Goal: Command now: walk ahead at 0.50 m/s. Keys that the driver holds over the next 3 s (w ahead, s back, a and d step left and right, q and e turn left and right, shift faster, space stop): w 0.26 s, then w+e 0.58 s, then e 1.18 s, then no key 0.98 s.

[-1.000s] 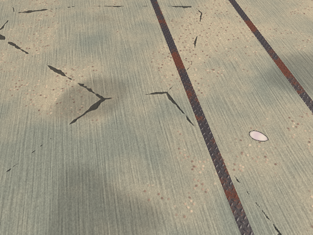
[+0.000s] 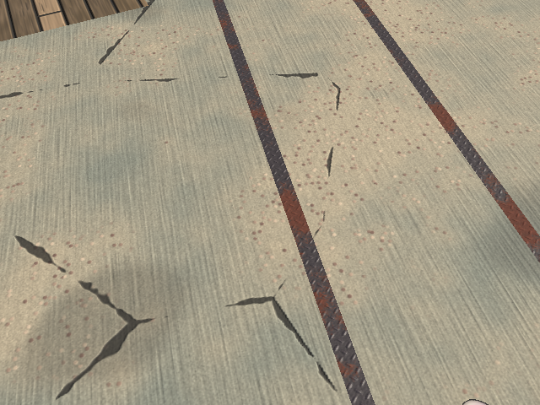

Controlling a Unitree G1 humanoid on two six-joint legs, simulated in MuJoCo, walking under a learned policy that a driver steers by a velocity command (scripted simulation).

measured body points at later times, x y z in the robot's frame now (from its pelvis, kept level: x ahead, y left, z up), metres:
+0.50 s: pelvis +0.28 +0.07 -0.01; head +0.31 +0.08 +0.44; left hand +0.34 +0.34 -0.15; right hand +0.37 -0.20 -0.13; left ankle +0.33 +0.16 -0.75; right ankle +0.22 -0.08 -0.65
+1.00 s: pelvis +0.53 -0.02 -0.02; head +0.58 -0.05 +0.43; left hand +0.77 +0.18 -0.13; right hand +0.52 -0.32 -0.15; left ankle +0.45 +0.16 -0.63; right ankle +0.58 -0.11 -0.75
